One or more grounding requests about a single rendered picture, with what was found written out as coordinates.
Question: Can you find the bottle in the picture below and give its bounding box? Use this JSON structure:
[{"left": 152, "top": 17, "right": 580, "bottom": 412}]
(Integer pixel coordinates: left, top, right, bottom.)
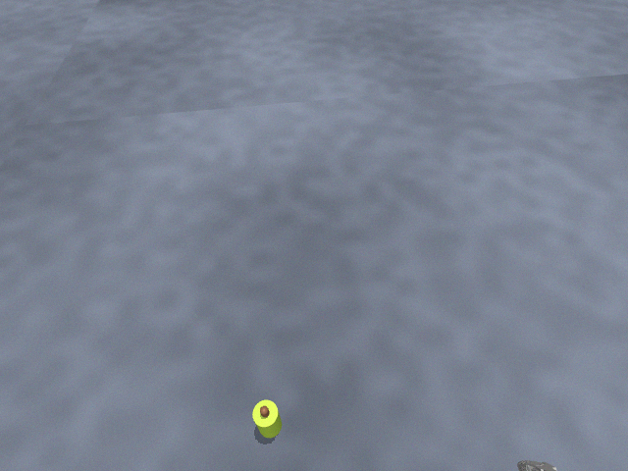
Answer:
[{"left": 252, "top": 400, "right": 282, "bottom": 438}]

